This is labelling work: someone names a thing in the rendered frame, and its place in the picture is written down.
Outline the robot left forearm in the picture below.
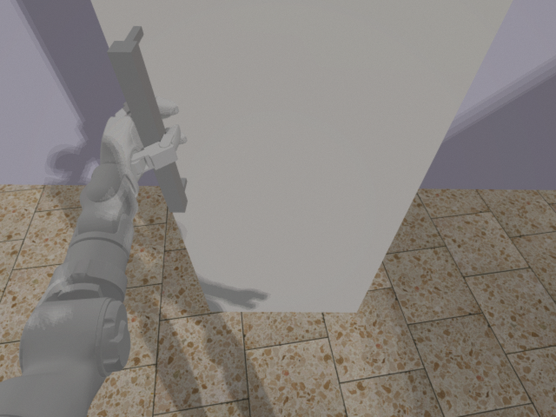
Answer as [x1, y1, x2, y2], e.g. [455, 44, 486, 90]
[19, 163, 139, 373]

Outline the fridge door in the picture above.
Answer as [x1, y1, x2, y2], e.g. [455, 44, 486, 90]
[90, 0, 513, 313]

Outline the handle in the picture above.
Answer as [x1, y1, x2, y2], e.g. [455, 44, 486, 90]
[107, 26, 188, 213]

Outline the robot left hand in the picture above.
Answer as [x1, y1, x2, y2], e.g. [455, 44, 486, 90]
[100, 96, 187, 182]

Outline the left robot upper arm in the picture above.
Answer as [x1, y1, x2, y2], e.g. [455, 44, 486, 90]
[0, 297, 130, 417]

